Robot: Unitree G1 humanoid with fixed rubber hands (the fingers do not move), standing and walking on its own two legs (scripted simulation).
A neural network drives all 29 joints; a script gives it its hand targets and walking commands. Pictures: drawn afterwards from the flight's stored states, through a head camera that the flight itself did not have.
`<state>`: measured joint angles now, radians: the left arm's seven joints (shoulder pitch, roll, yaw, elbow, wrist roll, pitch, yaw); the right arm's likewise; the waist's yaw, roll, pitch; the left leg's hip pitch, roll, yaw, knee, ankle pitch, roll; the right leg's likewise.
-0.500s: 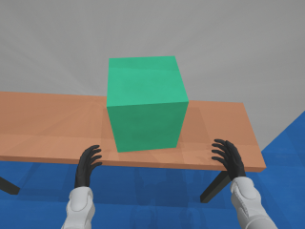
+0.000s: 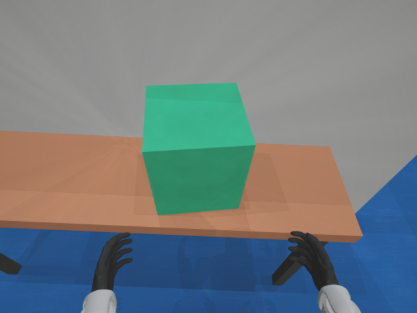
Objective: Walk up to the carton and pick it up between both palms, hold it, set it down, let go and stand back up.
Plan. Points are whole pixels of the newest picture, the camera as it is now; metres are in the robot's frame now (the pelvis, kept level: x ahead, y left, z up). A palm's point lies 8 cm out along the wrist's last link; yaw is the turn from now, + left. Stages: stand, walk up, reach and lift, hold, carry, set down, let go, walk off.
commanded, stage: set down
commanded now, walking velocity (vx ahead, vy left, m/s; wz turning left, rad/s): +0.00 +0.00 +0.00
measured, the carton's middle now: (195, 151) +0.48 +0.04 +0.00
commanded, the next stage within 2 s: none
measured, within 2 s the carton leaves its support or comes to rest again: neither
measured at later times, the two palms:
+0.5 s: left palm (96, 311) +0.15 +0.22 -0.07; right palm (322, 302) +0.16 -0.20 -0.06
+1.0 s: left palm out of the picture +0.15 +0.22 -0.09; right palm (317, 311) +0.15 -0.20 -0.09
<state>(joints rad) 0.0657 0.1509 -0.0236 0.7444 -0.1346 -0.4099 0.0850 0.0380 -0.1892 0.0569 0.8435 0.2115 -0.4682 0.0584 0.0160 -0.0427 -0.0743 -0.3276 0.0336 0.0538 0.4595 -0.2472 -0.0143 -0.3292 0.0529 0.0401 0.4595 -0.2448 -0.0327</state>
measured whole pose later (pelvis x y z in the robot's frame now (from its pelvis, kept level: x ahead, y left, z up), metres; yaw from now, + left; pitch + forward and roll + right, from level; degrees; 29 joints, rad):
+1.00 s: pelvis +0.00 +0.01 +0.00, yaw +1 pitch +1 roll +0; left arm 0.19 0.13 0.01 0.50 0.04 0.25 0.02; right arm 0.18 -0.14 -0.03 0.74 0.04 -0.09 0.02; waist 0.02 -0.01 -0.01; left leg -0.19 0.02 0.04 0.42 -0.25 0.00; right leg -0.17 0.04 0.04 0.39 -0.23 -0.02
